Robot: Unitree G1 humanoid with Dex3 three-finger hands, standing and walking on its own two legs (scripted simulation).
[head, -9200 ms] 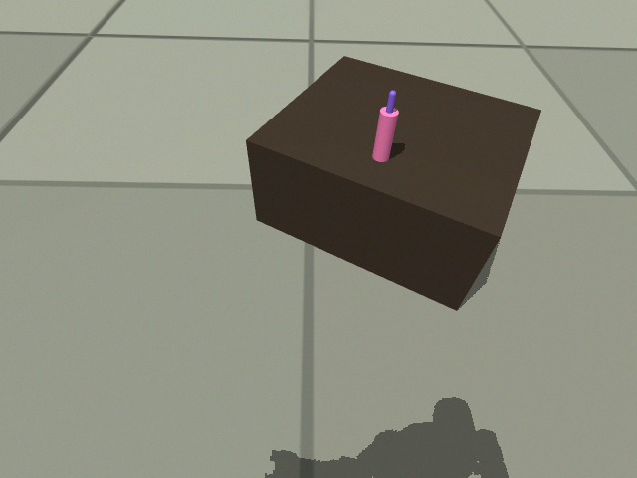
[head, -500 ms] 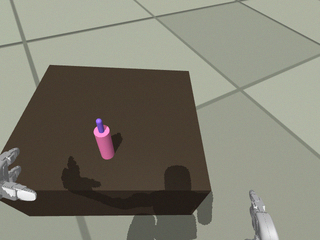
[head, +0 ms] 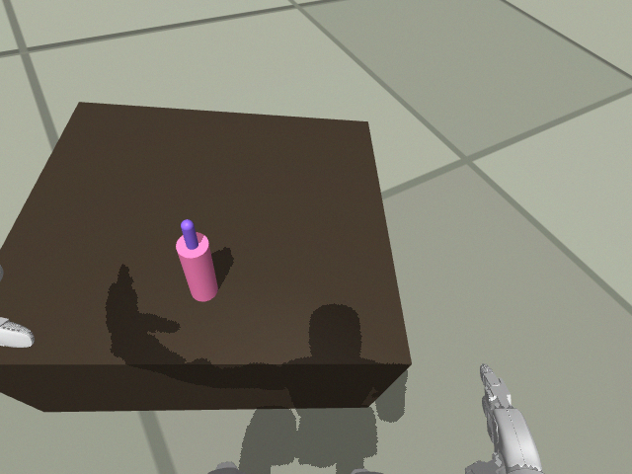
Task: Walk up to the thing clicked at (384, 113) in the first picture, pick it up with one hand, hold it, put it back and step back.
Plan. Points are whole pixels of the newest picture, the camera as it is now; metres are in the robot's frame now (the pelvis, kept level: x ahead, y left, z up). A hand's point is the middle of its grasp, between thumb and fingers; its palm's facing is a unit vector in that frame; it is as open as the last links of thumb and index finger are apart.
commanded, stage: go down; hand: left
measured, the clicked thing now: (196, 260) +0.52 +0.18 -0.20
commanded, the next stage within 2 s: approach in 0.48 s
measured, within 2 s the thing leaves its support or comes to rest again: neither
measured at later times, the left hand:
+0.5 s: hand (1, 265) +0.37 +0.36 +0.03, palm faces +0.16 -0.98 -0.08, open 17.4 cm
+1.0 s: hand (81, 282) +0.40 +0.32 -0.07, palm faces +0.13 -0.99 +0.09, open 17.5 cm
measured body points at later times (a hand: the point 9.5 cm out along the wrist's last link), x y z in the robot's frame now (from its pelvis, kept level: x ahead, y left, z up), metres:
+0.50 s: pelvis +0.01 +0.01 -0.01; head +0.08 +0.04 +0.44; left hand +0.36 +0.42 +0.04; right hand +0.17 -0.25 -0.05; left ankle +0.02 +0.11 -0.71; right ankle -0.01 -0.15 -0.71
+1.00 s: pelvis -0.02 +0.00 -0.06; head +0.12 +0.07 +0.36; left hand +0.39 +0.37 -0.07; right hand +0.16 -0.26 -0.06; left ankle +0.02 +0.11 -0.71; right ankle -0.01 -0.15 -0.71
